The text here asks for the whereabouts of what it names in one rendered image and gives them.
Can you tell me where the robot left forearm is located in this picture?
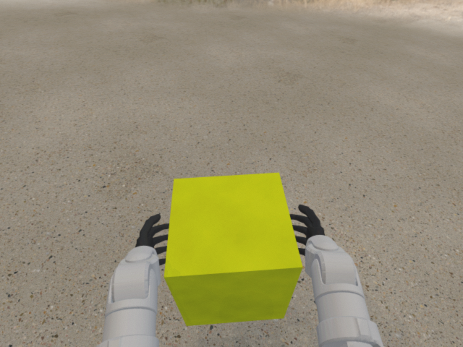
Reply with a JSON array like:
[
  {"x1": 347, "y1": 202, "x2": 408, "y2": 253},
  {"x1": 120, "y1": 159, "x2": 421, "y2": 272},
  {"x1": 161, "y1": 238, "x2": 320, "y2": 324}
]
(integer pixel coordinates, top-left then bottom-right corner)
[{"x1": 96, "y1": 246, "x2": 161, "y2": 347}]

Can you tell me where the left robot hand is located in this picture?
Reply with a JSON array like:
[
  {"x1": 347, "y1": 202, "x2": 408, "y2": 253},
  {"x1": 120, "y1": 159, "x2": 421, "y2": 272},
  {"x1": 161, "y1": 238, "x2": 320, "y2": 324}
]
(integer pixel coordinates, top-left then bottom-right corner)
[{"x1": 135, "y1": 214, "x2": 169, "y2": 266}]

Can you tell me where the carton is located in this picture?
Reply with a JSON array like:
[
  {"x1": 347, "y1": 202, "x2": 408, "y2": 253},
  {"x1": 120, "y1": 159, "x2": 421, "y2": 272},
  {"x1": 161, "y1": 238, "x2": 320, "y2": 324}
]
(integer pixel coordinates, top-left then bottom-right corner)
[{"x1": 164, "y1": 173, "x2": 302, "y2": 326}]

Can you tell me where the robot right forearm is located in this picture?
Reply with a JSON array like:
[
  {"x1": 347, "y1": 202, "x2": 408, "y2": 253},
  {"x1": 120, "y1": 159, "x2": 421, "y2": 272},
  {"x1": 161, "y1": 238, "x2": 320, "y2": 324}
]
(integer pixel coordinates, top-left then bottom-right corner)
[{"x1": 305, "y1": 235, "x2": 384, "y2": 347}]

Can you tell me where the right robot hand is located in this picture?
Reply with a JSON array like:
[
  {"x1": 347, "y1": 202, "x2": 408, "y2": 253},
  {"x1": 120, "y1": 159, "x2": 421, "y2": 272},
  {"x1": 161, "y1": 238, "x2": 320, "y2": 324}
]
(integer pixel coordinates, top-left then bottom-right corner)
[{"x1": 290, "y1": 205, "x2": 325, "y2": 256}]

